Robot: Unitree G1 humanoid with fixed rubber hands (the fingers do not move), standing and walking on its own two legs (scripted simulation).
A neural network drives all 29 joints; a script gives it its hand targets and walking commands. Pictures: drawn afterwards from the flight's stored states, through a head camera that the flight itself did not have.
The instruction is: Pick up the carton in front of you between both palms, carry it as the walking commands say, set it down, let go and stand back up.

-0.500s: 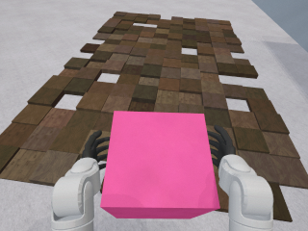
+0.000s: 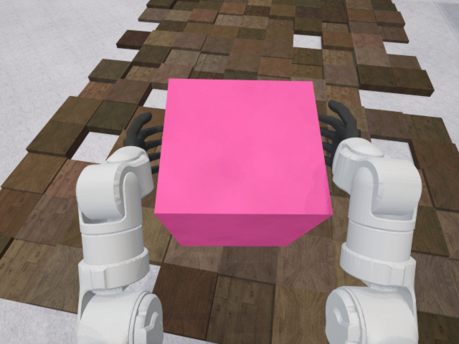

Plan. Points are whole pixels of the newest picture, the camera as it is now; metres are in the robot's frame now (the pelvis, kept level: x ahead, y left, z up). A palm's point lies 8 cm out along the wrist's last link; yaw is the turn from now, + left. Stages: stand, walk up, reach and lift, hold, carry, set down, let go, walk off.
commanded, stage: carry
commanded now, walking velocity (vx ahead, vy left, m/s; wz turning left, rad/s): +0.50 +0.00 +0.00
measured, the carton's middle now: (237, 175) +0.39 +0.02 +0.08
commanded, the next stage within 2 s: none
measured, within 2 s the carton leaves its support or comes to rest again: neither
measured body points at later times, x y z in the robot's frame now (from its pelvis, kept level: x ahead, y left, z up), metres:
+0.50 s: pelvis +0.35 +0.04 +0.07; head +0.44 +0.04 +0.51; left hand +0.74 +0.14 +0.17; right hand +0.70 -0.16 +0.19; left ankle +0.32 +0.13 -0.66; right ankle +0.34 -0.08 -0.58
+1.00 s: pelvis +0.70 +0.01 +0.07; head +0.76 +0.01 +0.51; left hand +1.06 +0.19 +0.19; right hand +1.09 -0.11 +0.20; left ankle +0.80 +0.13 -0.64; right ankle +0.62 -0.07 -0.67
